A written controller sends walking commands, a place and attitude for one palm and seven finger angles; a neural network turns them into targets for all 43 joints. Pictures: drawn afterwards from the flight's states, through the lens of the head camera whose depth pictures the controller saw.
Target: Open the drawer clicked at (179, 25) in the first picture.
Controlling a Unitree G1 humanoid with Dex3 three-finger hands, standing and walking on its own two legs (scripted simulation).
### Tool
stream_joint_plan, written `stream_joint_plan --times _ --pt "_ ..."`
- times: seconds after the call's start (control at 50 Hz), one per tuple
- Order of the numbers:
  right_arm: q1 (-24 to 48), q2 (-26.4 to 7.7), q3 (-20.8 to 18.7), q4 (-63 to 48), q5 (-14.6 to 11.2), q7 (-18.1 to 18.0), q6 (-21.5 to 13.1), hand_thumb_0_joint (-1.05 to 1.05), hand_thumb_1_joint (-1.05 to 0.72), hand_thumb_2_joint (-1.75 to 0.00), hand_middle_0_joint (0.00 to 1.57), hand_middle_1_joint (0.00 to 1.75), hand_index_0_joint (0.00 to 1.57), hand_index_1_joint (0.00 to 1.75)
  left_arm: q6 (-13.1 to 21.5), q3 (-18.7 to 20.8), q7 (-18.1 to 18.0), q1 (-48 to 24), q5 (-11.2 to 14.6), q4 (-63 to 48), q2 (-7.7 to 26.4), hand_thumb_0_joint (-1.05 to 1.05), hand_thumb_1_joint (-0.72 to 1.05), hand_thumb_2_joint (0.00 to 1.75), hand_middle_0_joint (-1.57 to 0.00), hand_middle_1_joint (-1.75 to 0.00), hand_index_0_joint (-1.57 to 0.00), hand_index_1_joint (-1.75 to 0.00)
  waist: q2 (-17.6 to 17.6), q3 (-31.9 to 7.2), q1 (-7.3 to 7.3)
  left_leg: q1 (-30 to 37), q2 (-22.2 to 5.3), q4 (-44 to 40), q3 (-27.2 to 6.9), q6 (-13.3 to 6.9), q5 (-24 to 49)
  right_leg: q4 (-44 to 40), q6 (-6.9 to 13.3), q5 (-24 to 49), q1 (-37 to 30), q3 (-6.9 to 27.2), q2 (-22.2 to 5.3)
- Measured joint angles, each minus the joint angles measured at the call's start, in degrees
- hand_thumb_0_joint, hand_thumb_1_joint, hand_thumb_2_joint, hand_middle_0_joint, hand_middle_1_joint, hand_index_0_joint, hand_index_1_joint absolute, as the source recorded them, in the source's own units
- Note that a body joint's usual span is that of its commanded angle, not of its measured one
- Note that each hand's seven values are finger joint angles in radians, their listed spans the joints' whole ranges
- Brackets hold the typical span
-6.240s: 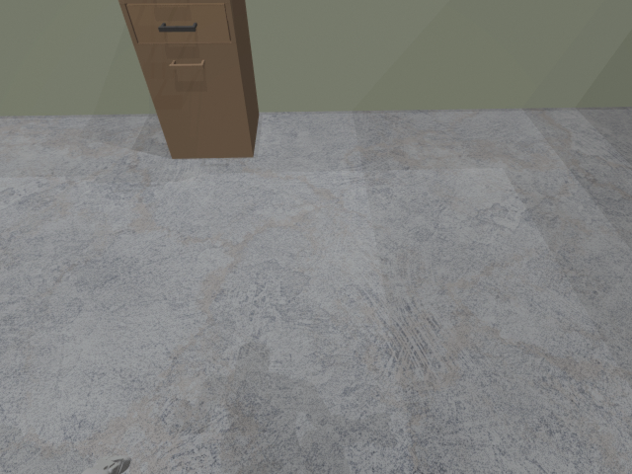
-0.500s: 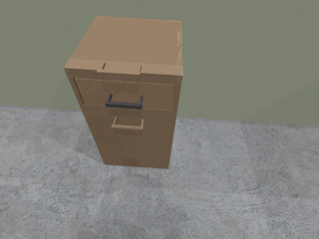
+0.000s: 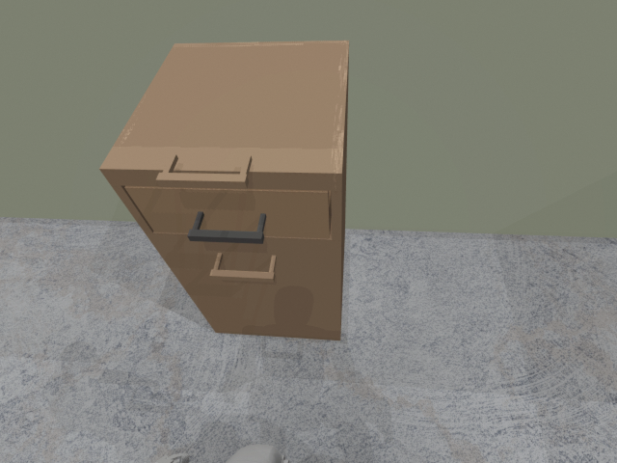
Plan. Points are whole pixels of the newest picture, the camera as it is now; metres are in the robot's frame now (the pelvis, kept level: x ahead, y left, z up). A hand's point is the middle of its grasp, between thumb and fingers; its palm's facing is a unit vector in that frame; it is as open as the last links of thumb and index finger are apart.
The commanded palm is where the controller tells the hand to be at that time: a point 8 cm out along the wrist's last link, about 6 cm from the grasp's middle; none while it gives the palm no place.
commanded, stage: come to a stop and stand still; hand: left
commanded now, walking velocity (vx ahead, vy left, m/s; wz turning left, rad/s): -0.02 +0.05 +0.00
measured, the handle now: (228, 227) +0.52 +0.21 -0.10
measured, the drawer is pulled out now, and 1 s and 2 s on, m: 0.00 0.00 0.00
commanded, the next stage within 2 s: look again from close up in 0.70 s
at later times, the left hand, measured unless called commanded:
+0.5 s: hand out of the picture -0.03 +0.27 -0.18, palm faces +0.02 -0.98 -0.22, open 7.3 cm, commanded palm none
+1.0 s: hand out of the picture -0.04 +0.23 -0.18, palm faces -0.03 -0.98 -0.21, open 7.3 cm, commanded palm none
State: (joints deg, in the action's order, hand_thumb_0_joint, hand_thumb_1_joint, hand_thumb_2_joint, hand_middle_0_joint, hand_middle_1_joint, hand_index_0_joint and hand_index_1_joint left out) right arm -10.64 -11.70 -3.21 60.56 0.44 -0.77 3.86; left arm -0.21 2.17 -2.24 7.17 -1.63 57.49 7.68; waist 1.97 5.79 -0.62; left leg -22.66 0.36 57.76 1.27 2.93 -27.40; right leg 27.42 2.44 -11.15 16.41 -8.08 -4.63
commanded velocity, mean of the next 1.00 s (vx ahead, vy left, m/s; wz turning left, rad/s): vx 0.00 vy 0.00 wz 0.00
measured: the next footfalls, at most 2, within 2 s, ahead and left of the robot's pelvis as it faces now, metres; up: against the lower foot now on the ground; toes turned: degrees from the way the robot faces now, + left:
left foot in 0.20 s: +0.01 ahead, +0.17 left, +0.00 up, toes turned +2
right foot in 0.54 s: -0.03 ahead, -0.05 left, +0.00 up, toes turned -3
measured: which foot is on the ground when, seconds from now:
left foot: up 0.00-0.18, down 0.20-1.00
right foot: down 0.00-0.22, up 0.24-0.52, down 0.54-1.00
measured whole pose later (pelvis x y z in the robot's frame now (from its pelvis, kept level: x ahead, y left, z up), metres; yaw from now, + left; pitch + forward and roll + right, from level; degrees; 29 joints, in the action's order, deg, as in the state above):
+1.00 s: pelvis -0.05 +0.06 -0.01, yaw -1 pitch -1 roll +0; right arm -18.9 -9.1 1.1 61.7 0.9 -0.5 -0.4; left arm 1.3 -1.3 -2.3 16.6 -0.7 62.3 7.8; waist 2.2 2.4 1.4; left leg -14.3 -0.5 30.4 4.6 -1.7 -15.3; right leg 29.7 0.8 -18.3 10.6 -2.7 -0.2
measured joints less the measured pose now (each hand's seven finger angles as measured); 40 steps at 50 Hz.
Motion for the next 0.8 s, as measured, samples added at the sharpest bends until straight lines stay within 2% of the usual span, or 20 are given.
stream_joint_plan --times 0.1,0.16,0.2,0.22,0.28,0.34,0.38,0.46,0.52,0.56,0.64,0.8 --pt "2.86 -1.33 -0.27 -2.57 0.07 0.4 -0.28 0.0 -0.91 -0.9 0.2 0.3 0.19 0.3 -0.98 0.48 0.24 0.59 -0.45 -0.34 1.44 0.0 0.92 0.89 -0.2 -0.3 -0.21 -0.3 -0.85 0.19 -0.52 1.09 -0.87 -6.24 -0.13 0.14 1.8 -0.69 -1.16 1.36 0.62 0.38 -0.65" --pt "3.3 -1.39 0.08 -3.68 0.07 0.51 -1.09 0.0 -0.91 -0.9 0.2 0.3 0.19 0.3 -1.46 0.9 0.52 1.36 -0.59 -0.1 2.83 0.0 0.91 0.89 -0.2 -0.3 -0.21 -0.3 -1.81 -0.46 -0.85 4.73 -1.61 -15.37 0.51 -0.35 4.23 0.22 -2.17 1.52 1.43 0.54 -0.87" --pt "2.74 -1.37 0.51 -4.29 0.13 0.6 -2.0 0.0 -0.91 -0.9 0.2 0.3 0.19 0.3 -1.88 1.13 0.61 2.21 -0.35 0.2 3.75 0.0 0.91 0.89 -0.2 -0.3 -0.21 -0.3 -2.17 -1.36 -0.82 8.8 -2.22 -24.77 1.2 -0.8 9.39 2.37 -3.14 0.86 2.57 0.55 -0.8" --pt "2.31 -1.1 0.61 -4.34 0.31 0.57 -2.51 0.0 -0.91 -0.9 0.2 0.3 0.19 0.3 -2.19 1.23 0.67 2.46 -0.11 0.43 4.27 0.0 0.91 0.89 -0.2 -0.3 -0.21 -0.3 -2.66 -1.73 -0.66 9.56 -2.07 -26.58 1.44 -2.27 9.21 4.11 -3.48 -0.15 3.38 0.7 -1.0" --pt "0.85 0.73 1.71 -3.97 0.83 0.3 -2.4 0.0 -0.91 -0.9 0.2 0.3 0.19 0.3 -3.45 1.51 0.6 3.08 0.11 1.37 5.62 0.0 0.91 0.9 -0.2 -0.3 -0.2 -0.3 -4.82 -2.5 -0.91 9.85 -0.93 -27.18 1.93 -4.1 9.7 12.28 -3.29 -10.79 5.62 5.17 0.39" --pt "-0.28 1.98 2.71 -2.85 0.8 -0.24 -2.19 0.0 -0.91 -0.9 0.2 0.3 0.19 0.3 -3.33 1.37 0.93 4.39 0.09 2.29 5.74 0.0 0.91 0.9 -0.2 -0.3 -0.2 -0.3 -4.91 -3.4 -1.24 11.23 -0.4 -31.27 2.16 -4.76 12.21 21.19 -3.22 -11.85 6.71 7.91 2.26" --pt "-0.69 2.66 3.09 -2.0 0.54 -0.47 -2.38 0.0 -0.91 -0.9 0.2 0.3 0.2 0.3 -2.9 1.02 1.03 5.55 0.17 3.07 5.52 0.0 0.91 0.9 -0.2 -0.3 -0.2 -0.3 -4.85 -3.8 -1.41 12.08 0.17 -33.72 2.61 -5.26 13.53 22.82 -3.62 -11.67 5.7 8.22 2.48" --pt "-1.04 2.69 2.81 -0.6 0.28 -1.0 -3.22 0.0 -0.93 -0.9 0.21 0.3 0.2 0.3 -2.58 -0.1 0.84 7.4 0.42 5.05 4.31 0.0 0.91 0.9 -0.2 -0.3 -0.2 -0.3 -4.29 -3.96 -0.94 13.0 1.3 -36.21 3.64 -5.97 14.81 14.99 -4.34 -12.88 0.06 7.26 1.94" --pt "-1.53 2.69 2.75 0.48 -0.03 -0.99 -3.8 0.0 -0.93 -0.9 0.21 0.3 0.2 0.3 -2.02 -0.89 0.64 7.94 0.68 6.44 3.33 0.0 0.91 0.9 -0.2 -0.3 -0.2 -0.3 -4.14 -3.91 -0.44 12.64 2.21 -35.64 4.44 -5.99 14.58 3.84 -4.2 -7.7 -5.33 6.8 1.6" --pt "-1.75 2.44 2.63 1.59 -0.4 -1.05 -3.97 0.0 -0.93 -0.9 0.21 0.3 0.2 0.3 -1.23 -1.38 0.34 7.99 0.75 7.51 2.33 0.0 0.91 0.9 -0.2 -0.3 -0.2 -0.3 -3.39 -3.83 -0.27 12.13 2.24 -34.22 4.87 -5.74 13.81 -1.11 -3.27 -6.82 -7.81 6.94 1.64" --pt "-2.7 1.77 2.77 3.54 -0.36 -0.85 -3.94 0.0 -0.93 -0.9 0.21 0.3 0.2 0.3 -0.16 -2.33 0.14 8.17 0.94 8.21 0.16 0.0 0.91 0.9 -0.2 -0.3 -0.2 -0.3 -0.99 -3.87 0.85 13.2 1.23 -35.33 4.37 -5.42 14.58 -3.06 -2.92 -5.76 -9.25 6.41 2.74" --pt "-5.8 3.52 3.89 6.41 -0.16 -0.67 -3.84 0.0 -0.92 -0.9 0.2 0.3 0.2 0.3 -0.21 -2.46 -0.26 8.0 1.09 8.42 0.12 0.01 0.93 0.9 -0.2 -0.3 -0.2 -0.3 -1.74 -4.34 1.16 14.56 0.31 -36.69 4.13 -4.5 15.71 -4.42 -2.06 -4.66 -10.57 6.19 3.73"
